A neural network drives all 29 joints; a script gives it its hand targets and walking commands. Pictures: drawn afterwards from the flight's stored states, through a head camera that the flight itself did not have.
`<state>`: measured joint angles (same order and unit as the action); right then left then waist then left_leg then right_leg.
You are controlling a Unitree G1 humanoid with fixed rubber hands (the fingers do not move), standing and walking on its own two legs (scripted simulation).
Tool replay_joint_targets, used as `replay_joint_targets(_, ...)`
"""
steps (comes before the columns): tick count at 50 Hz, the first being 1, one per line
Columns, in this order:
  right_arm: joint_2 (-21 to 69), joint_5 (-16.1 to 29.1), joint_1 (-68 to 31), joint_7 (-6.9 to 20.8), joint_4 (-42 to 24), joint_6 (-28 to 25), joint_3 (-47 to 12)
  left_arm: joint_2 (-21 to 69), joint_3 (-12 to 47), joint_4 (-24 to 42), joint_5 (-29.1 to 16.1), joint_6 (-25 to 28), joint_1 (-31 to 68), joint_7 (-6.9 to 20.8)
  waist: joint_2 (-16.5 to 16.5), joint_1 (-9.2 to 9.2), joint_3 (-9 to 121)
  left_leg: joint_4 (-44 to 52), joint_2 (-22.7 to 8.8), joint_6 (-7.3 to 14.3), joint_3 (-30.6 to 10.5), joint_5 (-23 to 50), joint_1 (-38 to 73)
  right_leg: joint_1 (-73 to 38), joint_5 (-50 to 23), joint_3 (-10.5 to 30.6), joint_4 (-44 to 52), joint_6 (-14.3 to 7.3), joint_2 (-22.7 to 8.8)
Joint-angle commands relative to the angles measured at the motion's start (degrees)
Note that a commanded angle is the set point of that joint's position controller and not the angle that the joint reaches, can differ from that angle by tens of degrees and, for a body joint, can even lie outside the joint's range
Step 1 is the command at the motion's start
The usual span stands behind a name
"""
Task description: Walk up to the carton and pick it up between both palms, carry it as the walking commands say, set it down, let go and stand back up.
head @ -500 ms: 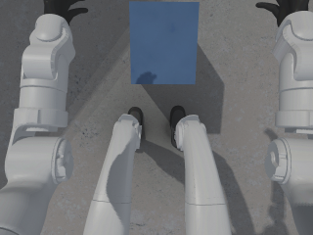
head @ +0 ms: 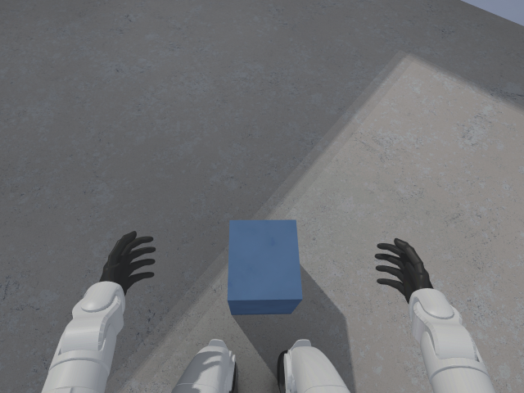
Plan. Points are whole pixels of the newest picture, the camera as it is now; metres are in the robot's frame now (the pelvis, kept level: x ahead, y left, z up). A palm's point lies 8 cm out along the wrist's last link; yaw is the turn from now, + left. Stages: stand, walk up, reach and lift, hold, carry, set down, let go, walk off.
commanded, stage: let go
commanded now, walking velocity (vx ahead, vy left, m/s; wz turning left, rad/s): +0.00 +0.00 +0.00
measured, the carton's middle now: (262, 269) +0.45 -0.02 -0.59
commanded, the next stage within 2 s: stand in 0.64 s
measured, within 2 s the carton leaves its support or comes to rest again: neither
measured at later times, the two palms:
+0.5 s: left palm (96, 313) +0.22 +0.23 -0.02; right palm (439, 323) +0.22 -0.25 -0.03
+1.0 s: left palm (71, 324) +0.21 +0.27 -0.03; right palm (444, 341) +0.20 -0.26 -0.04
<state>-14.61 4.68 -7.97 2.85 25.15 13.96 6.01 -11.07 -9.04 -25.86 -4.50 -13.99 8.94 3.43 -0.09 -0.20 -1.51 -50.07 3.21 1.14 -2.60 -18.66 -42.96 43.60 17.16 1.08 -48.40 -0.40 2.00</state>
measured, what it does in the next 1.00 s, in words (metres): shifts its weight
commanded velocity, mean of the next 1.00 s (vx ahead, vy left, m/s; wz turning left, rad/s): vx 0.00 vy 0.00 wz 0.00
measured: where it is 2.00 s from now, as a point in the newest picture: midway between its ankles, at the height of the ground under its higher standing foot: outside the picture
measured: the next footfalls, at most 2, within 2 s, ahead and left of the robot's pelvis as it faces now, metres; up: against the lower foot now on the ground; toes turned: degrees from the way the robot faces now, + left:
none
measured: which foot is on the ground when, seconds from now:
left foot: down 0.00-1.00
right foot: down 0.00-1.00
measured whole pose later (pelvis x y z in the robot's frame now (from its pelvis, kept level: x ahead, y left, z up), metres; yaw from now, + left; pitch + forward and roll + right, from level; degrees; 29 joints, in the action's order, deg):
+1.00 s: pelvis +0.06 -0.01 +0.04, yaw +0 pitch -1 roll +0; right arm -12.2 2.3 12.0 1.1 36.8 2.1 5.2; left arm -16.0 -6.4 -36.5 -2.2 -2.1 -10.7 0.3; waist -0.6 -0.2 1.3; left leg -35.4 2.8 1.0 -2.7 -18.8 -15.4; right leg 17.2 17.6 1.6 -35.9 -1.1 1.9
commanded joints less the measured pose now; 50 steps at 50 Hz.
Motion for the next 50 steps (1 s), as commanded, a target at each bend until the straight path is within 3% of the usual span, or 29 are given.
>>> replay_joint_targets(1,-0.1,-7.5,7.3,1.0,-7.4,-5.6,-1.3,-5.8,5.0,9.5,7.4,5.7,-9.2,0.8,1.9,-2.23,16.5,18.8,-1.1,-1.5,4.1,-2.6,22.7,-26.4,5.7,-1.6,16.8,0.2,-0.8)
replay_joint_targets(2,0.0,-6.0,8.0,1.4,-8.4,-6.3,-2.8,-5.7,6.3,13.6,7.1,7.2,-7.1,0.4,3.8,-0.25,15.3,21.4,-2.1,-0.7,3.5,-6.1,22.0,-29.3,6.0,-1.8,16.8,0.8,0.1)
replay_joint_targets(3,-0.6,-7.0,13.9,1.6,-12.2,-7.6,-1.6,-3.7,5.9,13.4,8.1,8.0,-15.7,0.3,3.6,0.66,17.6,23.3,-2.2,-1.2,2.9,-3.4,27.2,-33.1,1.0,-2.7,16.3,0.7,0.8)
replay_joint_targets(10,-1.8,-7.3,16.1,1.3,-15.6,-9.7,-0.8,-5.3,5.8,18.3,7.3,10.2,-17.1,0.6,2.4,0.84,13.0,24.4,-1.7,-1.9,2.6,6.5,29.6,-39.6,-7.7,-2.3,18.1,1.1,0.8)
replay_joint_targets(11,-1.5,-6.2,18.6,1.7,-15.1,-9.8,-2.4,-6.6,5.8,17.5,7.6,10.5,-20.4,0.4,3.4,-1.18,11.3,25.0,-0.9,-1.3,3.2,7.4,30.1,-41.1,-9.6,-1.9,19.2,1.2,0.6)
replay_joint_targets(12,-0.5,-7.0,16.9,1.4,-15.2,-9.9,-1.2,-6.8,6.2,18.8,6.9,10.2,-16.1,0.7,0.4,1.72,10.4,23.1,-0.6,-1.7,3.3,6.4,31.6,-39.6,-7.6,-0.7,20.1,0.9,-0.2)
replay_joint_targets(13,-2.1,-5.0,19.2,1.6,-14.0,-9.1,-3.0,-6.9,6.2,16.0,6.3,9.9,-19.0,0.7,3.2,0.98,7.5,25.9,-1.6,-1.2,2.7,2.8,28.3,-42.5,-8.4,-1.7,19.4,1.1,0.7)
replay_joint_targets(14,-2.1,-6.7,17.9,1.4,-16.0,-9.3,-1.7,-8.0,5.5,15.1,6.5,9.1,-18.7,1.0,-1.6,0.38,6.2,24.4,-0.5,-1.2,3.5,3.4,29.5,-41.4,-6.6,-0.9,21.0,1.3,-0.6)
replay_joint_targets(15,-1.1,-7.4,17.7,1.5,-13.9,-8.7,-1.5,-8.3,6.5,15.9,6.7,8.8,-15.9,1.2,1.5,1.03,5.2,25.3,-0.7,-1.6,3.9,2.8,30.2,-39.1,-4.8,-0.8,22.0,0.9,0.0)
replay_joint_targets(17,-1.3,-6.7,20.2,1.1,-13.2,-8.6,-2.1,-6.1,6.7,11.1,5.9,8.3,-21.4,2.0,-2.7,1.2,6.9,23.8,0.2,-1.2,4.2,10.1,33.2,-41.2,-11.8,-0.7,22.2,1.3,0.0)
replay_joint_targets(18,-1.8,-6.7,19.7,1.0,-13.6,-8.5,-2.0,-7.7,6.3,12.5,6.1,8.2,-20.5,2.2,-0.3,0.64,6.7,23.5,-0.1,-1.4,4.1,8.8,33.2,-41.8,-12.9,0.3,21.8,1.3,-0.8)
replay_joint_targets(22,-2.6,-7.3,20.2,0.8,-10.8,-7.6,-2.3,-7.8,5.6,11.3,6.6,7.4,-21.4,2.6,-2.7,0.0,6.6,24.8,0.0,-1.2,3.9,10.9,35.7,-42.9,-12.5,-0.3,23.8,2.1,-0.7)
replay_joint_targets(23,-2.5,-8.1,20.0,0.3,-10.2,-6.8,-1.9,-8.9,5.5,11.3,6.9,6.4,-19.2,2.5,-2.2,-0.1,2.0,24.3,0.4,-2.2,3.8,6.0,34.8,-41.1,-6.2,0.0,24.8,1.3,-1.6)
replay_joint_targets(24,-2.7,-7.3,20.0,1.2,-9.7,-6.6,-1.7,-7.9,5.2,11.0,6.9,6.5,-20.1,2.5,-2.1,0.04,3.2,25.9,-0.2,-1.4,3.6,7.5,33.8,-41.9,-8.6,-1.1,23.7,1.7,0.2)
replay_joint_targets(25,-2.8,-6.8,17.5,1.1,-9.4,-5.8,-3.3,-8.6,5.6,11.7,7.0,6.0,-18.1,2.2,2.3,-1.73,0.3,26.0,-0.3,-1.6,3.9,5.9,32.2,-40.6,-5.9,-1.4,23.5,1.3,0.1)
replay_joint_targets(26,-3.1,-8.0,19.7,1.2,-7.4,-5.6,-1.5,-7.3,5.3,9.0,7.3,6.1,-20.2,1.9,1.4,-0.13,0.0,26.7,-1.5,-1.6,2.3,5.2,33.7,-41.2,-6.5,-1.3,23.3,1.6,0.2)
replay_joint_targets(28,-3.1,-7.1,18.8,0.9,-9.6,-5.5,-3.4,-8.6,5.6,8.6,6.6,5.7,-20.4,1.5,-1.3,-1.81,-0.6,24.7,-0.6,-1.4,3.2,6.6,33.5,-40.6,-6.4,-1.1,23.3,1.6,-0.3)
replay_joint_targets(29,-3.4,-7.4,18.7,0.6,-9.1,-5.3,-3.1,-8.8,5.3,9.5,6.8,5.9,-18.8,2.0,-3.9,-0.84,-0.3,25.3,0.1,-0.6,3.7,7.5,31.6,-43.4,-9.2,-0.7,23.9,2.3,0.1)
replay_joint_targets(30,-3.9,-7.0,18.5,0.6,-11.3,-5.5,-2.1,-8.7,4.9,9.7,7.0,5.4,-20.0,1.8,-1.0,-0.88,0.3,24.9,-0.6,-1.3,2.9,4.6,35.1,-41.2,-4.5,-1.0,23.8,1.6,-0.6)
replay_joint_targets(31,-4.4,-6.9,17.4,0.5,-13.1,-6.0,-3.1,-9.5,3.7,11.3,7.3,6.1,-18.5,2.0,-3.6,-1.61,2.4,23.4,0.3,-0.9,3.7,6.3,35.4,-42.4,-5.7,-0.1,24.6,1.6,-1.2)
replay_joint_targets(32,-9.9,-6.9,15.1,-1.2,0.2,-9.0,1.5,-14.8,1.3,-2.7,6.7,8.9,-19.6,-1.5,-2.9,-2.54,16.3,18.8,-4.1,-0.7,-0.9,10.8,30.7,-39.3,-15.3,3.4,18.6,-0.2,-5.8)
replay_joint_targets(34,-10.2,-7.4,18.5,-1.5,1.2,-11.4,1.2,-16.0,1.9,-2.5,7.5,11.1,-17.0,-2.5,-5.7,-0.76,15.5,20.3,-4.3,-1.1,-1.8,8.6,28.6,-35.9,-9.2,3.3,17.5,-1.7,-5.7)
replay_joint_targets(35,-10.7,-7.9,15.7,-1.4,1.0,-13.1,1.2,-14.2,2.5,-2.7,7.7,11.6,-16.3,-2.6,-0.2,-1.0,14.6,20.1,-4.3,-1.1,-0.6,4.3,28.8,-32.4,-5.5,5.6,18.9,-1.6,-6.6)
replay_joint_targets(37,-11.4,-8.0,18.4,-2.2,2.3,-13.6,1.2,-12.8,2.9,-4.0,8.3,12.3,-15.5,-2.7,-0.6,0.37,10.6,23.3,-5.7,0.0,-3.9,-2.6,25.5,-30.0,4.0,4.3,20.8,-0.6,-4.5)
replay_joint_targets(39,-10.9,-8.2,18.9,-2.2,4.1,-13.6,0.6,-11.9,3.6,-5.3,8.1,13.2,-18.2,-2.9,3.5,0.61,9.1,24.1,-5.1,0.6,-3.5,-1.5,25.5,-28.6,0.8,5.0,20.8,-0.5,-3.8)
replay_joint_targets(42,-11.5,-7.7,19.1,-2.9,5.7,-13.8,1.6,-13.1,2.9,-6.8,8.1,14.0,-17.4,-3.2,-1.9,0.47,10.2,21.7,-5.9,0.9,-3.7,4.2,27.7,-28.6,-3.5,4.8,21.3,-1.0,-5.1)
replay_joint_targets(43,-10.9,-7.7,18.9,-3.0,5.7,-14.3,1.2,-13.1,3.5,-6.7,8.0,14.4,-18.5,-3.7,1.4,0.05,11.1,21.7,-5.6,1.1,-4.3,3.9,26.7,-29.0,-2.8,6.6,19.9,-1.6,-4.7)
replay_joint_targets(48,-10.3,-7.3,17.7,-2.8,6.2,-15.4,1.0,-14.5,2.9,-7.7,8.1,15.0,-18.3,-3.8,-1.7,0.06,12.3,21.6,-5.0,0.6,-3.1,6.6,27.8,-29.8,-6.4,7.0,20.0,-2.3,-5.9)
replay_joint_targets(50,-11.8,-7.9,17.3,-3.2,7.3,-15.1,1.4,-14.2,2.9,-8.0,7.7,15.1,-17.3,-3.8,2.7,-0.41,11.2,22.7,-5.6,0.7,-3.7,1.9,25.4,-28.4,-1.1,7.2,20.9,-1.7,-6.3)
